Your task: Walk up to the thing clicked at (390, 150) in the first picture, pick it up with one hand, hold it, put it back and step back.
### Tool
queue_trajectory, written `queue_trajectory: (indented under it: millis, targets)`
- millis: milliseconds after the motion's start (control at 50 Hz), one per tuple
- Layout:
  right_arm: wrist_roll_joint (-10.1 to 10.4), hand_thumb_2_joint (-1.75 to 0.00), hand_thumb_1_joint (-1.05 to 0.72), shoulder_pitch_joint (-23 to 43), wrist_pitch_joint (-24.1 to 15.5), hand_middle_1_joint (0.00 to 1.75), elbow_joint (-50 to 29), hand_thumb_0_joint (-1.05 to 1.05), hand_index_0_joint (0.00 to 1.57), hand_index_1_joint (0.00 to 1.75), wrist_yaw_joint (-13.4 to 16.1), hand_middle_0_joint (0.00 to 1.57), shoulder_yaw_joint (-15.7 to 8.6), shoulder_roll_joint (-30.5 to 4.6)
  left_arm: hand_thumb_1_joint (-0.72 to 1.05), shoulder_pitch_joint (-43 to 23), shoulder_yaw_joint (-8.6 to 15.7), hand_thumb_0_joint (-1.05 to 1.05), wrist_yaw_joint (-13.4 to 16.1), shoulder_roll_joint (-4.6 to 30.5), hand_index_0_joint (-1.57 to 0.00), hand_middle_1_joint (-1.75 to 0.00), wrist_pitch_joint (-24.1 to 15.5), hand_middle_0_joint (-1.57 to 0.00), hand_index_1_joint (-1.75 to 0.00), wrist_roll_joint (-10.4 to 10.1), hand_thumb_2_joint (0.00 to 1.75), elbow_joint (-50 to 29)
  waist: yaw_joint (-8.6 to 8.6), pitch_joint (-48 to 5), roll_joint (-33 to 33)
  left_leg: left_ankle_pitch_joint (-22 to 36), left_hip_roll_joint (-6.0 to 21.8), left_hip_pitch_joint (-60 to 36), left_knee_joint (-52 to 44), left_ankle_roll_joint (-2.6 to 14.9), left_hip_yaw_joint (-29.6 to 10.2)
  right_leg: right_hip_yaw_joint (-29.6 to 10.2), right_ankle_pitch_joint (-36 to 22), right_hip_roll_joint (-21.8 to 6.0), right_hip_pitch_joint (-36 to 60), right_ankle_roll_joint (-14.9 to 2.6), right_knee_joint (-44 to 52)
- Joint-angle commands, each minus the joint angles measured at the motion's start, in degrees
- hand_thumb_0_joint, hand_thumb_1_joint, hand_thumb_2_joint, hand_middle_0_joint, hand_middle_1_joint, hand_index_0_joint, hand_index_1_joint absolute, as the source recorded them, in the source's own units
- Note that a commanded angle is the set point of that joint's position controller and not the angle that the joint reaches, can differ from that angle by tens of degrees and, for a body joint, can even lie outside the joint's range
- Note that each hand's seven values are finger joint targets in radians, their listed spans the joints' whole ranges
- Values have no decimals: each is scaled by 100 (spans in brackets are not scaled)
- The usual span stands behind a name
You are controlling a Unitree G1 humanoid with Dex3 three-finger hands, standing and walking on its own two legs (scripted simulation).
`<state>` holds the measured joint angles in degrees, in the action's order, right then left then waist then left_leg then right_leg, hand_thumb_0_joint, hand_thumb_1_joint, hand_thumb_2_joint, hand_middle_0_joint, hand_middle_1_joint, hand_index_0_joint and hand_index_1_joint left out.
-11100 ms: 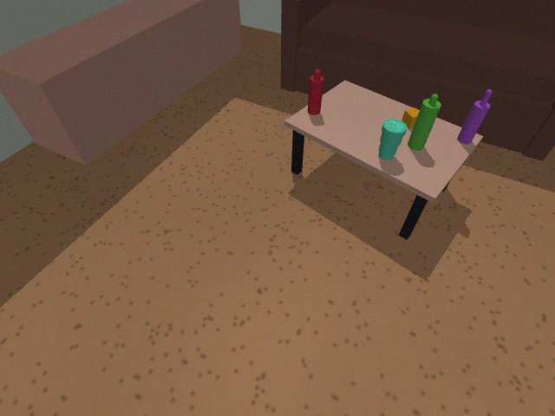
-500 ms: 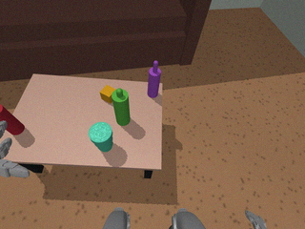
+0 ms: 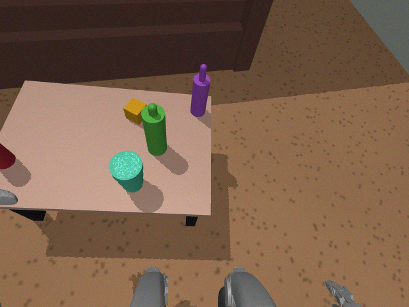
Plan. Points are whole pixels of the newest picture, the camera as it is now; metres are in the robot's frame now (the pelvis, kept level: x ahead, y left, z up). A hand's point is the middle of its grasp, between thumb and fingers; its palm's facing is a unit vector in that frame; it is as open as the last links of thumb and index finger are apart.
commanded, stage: go down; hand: left
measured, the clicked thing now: (130, 175) +0.48 +0.20 -0.29
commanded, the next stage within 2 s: none
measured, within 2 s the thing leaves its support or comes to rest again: neither
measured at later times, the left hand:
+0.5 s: hand out of the picture +0.38 +0.39 +0.00, palm faces +0.22 -0.97 -0.10, open 17.2 cm
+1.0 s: hand out of the picture +0.40 +0.40 +0.00, palm faces +0.22 -0.97 -0.09, open 17.2 cm
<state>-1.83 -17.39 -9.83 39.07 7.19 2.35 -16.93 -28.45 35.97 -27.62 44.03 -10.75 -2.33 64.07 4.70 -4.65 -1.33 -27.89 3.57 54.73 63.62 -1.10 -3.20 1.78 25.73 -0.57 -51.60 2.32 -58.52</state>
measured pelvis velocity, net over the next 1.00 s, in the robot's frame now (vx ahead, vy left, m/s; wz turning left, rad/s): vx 0.00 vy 0.00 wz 0.00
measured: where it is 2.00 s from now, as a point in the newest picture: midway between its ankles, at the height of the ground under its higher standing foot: outside the picture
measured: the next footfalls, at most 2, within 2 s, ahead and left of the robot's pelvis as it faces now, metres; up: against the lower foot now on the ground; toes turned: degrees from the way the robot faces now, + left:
none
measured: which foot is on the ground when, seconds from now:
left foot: down 0.00-1.00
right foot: down 0.00-1.00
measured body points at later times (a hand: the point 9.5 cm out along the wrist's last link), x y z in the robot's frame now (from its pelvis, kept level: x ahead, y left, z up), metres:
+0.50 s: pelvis +0.00 +0.00 -0.01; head +0.14 +0.05 +0.41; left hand +0.37 +0.44 +0.01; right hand +0.08 -0.27 -0.10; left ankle +0.02 +0.12 -0.66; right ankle +0.02 -0.15 -0.66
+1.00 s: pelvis +0.00 +0.00 -0.03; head +0.15 +0.05 +0.39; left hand +0.38 +0.45 +0.01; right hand +0.07 -0.28 -0.11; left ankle +0.02 +0.12 -0.66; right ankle +0.02 -0.15 -0.66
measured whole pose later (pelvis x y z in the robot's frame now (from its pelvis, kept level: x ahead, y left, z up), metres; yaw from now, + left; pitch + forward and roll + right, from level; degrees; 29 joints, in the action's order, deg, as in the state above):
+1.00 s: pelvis +0.00 +0.00 -0.03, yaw +0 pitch +24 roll -5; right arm -2.8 -16.8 -8.3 38.1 6.3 4.9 -17.6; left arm -37.7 40.8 -32.4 51.9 -14.0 -3.1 69.1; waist 6.9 -4.8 -1.5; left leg -30.1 3.5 65.1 71.1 -1.3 -5.0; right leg 3.0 28.0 -0.4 -61.1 2.3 -65.2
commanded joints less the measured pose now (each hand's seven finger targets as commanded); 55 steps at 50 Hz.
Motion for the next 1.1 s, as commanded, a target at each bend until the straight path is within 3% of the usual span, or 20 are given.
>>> queue_trajectory:
  millis: [0,80,100,180,300,400,420,440,540,620,640,720,740,760,780,900,920,940,1000,1080]
  targets:
    - [-15,-90,-90,-628,-171,30,-384,0,20,30,123,20,-460,-1185,-50,-1514,276,0,-23,2233,-3,-1,-360,-5,-3,-168,7,-1137,-80,-2289,1404,2031,-93,-2051,-872,61,56,138,-1273,138,534,-392,545]
    - [-19,-90,-90,-658,-122,30,-364,0,20,30,112,20,-421,-1152,-56,-1555,357,0,-26,2326,-3,-3,-400,-7,-6,-192,9,-1098,-111,-2297,1259,2046,-116,-1911,-787,95,75,114,-1309,118,579,-380,555]
    - [-25,-90,-90,-664,-120,30,-365,0,20,30,115,20,-404,-1146,-48,-1498,339,0,-40,2283,-4,0,-394,-6,-2,-203,6,-984,-89,-2248,1255,1943,-117,-1900,-787,109,95,103,-1249,116,585,-373,585]
    - [-31,-90,-90,-650,-109,30,-375,0,20,30,113,20,-403,-1178,-46,-1602,441,0,-57,2430,-3,0,-466,-6,-2,-210,6,-950,-94,-2297,1289,1865,-103,-1848,-783,79,20,152,-1153,143,458,-385,478]
    - [-55,-90,-90,-702,-80,30,-359,0,20,30,95,20,-364,-1184,-44,-1751,566,0,-118,2629,-3,0,-540,-6,-2,-230,6,-979,-114,-2560,1281,2163,-107,-1855,-593,96,16,128,-1325,125,430,-381,385]
    - [-61,-90,-90,-724,-73,30,-324,0,20,30,83,20,-364,-1250,-46,-1750,526,0,-225,2552,-3,0,-547,-5,-2,-262,7,-748,-46,-2465,1365,2373,-52,-1989,-546,35,-108,213,-1250,158,-12,-393,257]
    - [-74,-90,-90,-763,-76,30,-365,0,20,30,65,20,-361,-1243,-44,-2091,553,0,-229,2689,-3,-1,-602,-5,-3,-263,7,-1176,-92,-2674,1530,2365,-87,-1963,-506,38,-74,178,-1329,132,129,-402,239]
    - [-70,-90,-90,-756,-60,30,-324,0,20,30,70,20,-332,-1238,-44,-1753,644,0,-241,2681,-3,0,-567,-5,-2,-257,8,-652,-59,-2503,1370,2376,-66,-1893,-508,35,-116,215,-1282,142,50,-395,200]
    - [-74,-90,-90,-724,-50,30,-386,0,20,30,56,20,-317,-1248,-45,-2007,558,0,-304,2714,-3,-1,-615,-5,-3,-252,7,-751,-20,-2526,1333,2014,-113,-1636,-450,86,-43,150,-1203,126,104,-383,187]
    - [-80,-90,-90,-778,-32,30,-371,0,20,30,48,20,-288,-1238,-45,-2180,644,0,-311,2891,-3,-1,-629,-5,-3,-257,7,-746,13,-2556,1271,1801,-151,-1391,-356,124,3,104,-1176,113,241,-364,202]
    - [-80,-90,-90,-762,-30,30,-374,0,20,30,48,20,-265,-1227,-46,-2102,731,0,-314,2966,-3,-1,-638,-5,-3,-250,8,-698,-22,-2621,1235,1885,-148,-1379,-342,127,-11,113,-1211,107,256,-360,170]
    - [-86,-90,-90,-783,-19,30,-363,0,20,30,48,20,-255,-1285,-43,-2191,676,0,-380,2938,-3,-1,-630,-5,-3,-264,7,-651,29,-2636,1436,2176,-97,-1710,-294,68,-113,188,-1195,129,-172,-388,70]
    - [-91,-90,-90,-788,-18,30,-375,0,20,30,44,20,-271,-1275,-42,-2413,661,0,-394,3018,-3,-1,-657,-5,-3,-267,8,-949,-9,-2796,1576,2165,-125,-1725,-249,73,-71,148,-1254,116,-72,-385,84]
    - [-94,-90,-90,-797,-9,30,-363,0,20,30,49,20,-234,-1256,-43,-2131,739,0,-380,3056,-3,-1,-610,-5,-3,-249,8,-530,7,-2684,1375,2072,-139,-1535,-231,104,-57,144,-1238,115,53,-370,105]
    - [-81,-90,-90,-760,-19,30,-387,0,20,30,48,20,-246,-1254,-44,-2157,722,0,-383,3044,-3,-1,-624,-6,-3,-258,7,-659,-23,-2650,1329,1919,-155,-1403,-244,115,-29,116,-1199,119,101,-370,122]
    - [-113,-90,-90,-771,10,30,-371,0,20,30,33,20,-168,-1258,-44,-2293,816,0,-428,3258,-3,-2,-645,-6,-4,-250,7,-656,-16,-2746,1509,2263,-135,-1526,-123,99,-85,155,-1303,103,-111,-373,-2]
    - [-98,-90,-90,-784,8,30,-371,0,20,30,36,20,-203,-1271,-44,-2347,723,0,-442,3134,-3,-2,-644,-6,-4,-259,7,-658,52,-2736,1399,2116,-135,-1508,-120,123,-67,131,-1271,119,-78,-366,36]
    - [-100,-90,-90,-788,9,30,-357,0,20,30,38,20,-193,-1269,-46,-2370,797,0,-453,3196,-3,-2,-655,-5,-5,-257,9,-607,68,-2769,1429,2153,-125,-1479,-108,102,-96,155,-1278,120,-134,-371,-21]
    - [-104,-90,-90,-774,20,30,-382,0,20,30,34,20,-173,-1257,-47,-2428,832,0,-473,3287,-3,-3,-659,-6,-5,-280,8,-710,27,-2861,1462,1996,-148,-1376,-82,128,-58,117,-1232,108,-42,-361,-8]
    - [-112,-90,-90,-796,33,30,-375,0,20,30,32,20,-149,-1265,-46,-2287,872,0,-506,3327,-3,-3,-641,-6,-5,-287,9,-690,-21,-2897,1552,2328,-137,-1491,-38,98,-105,170,-1339,115,-144,-377,-83]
